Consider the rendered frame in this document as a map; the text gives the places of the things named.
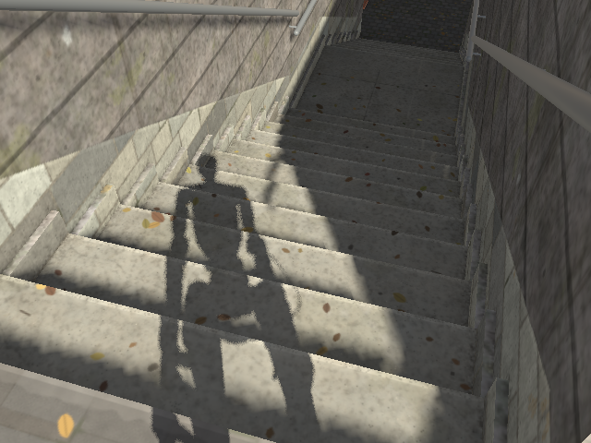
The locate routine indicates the stairs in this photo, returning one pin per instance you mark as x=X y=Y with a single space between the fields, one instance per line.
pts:
x=402 y=50
x=306 y=286

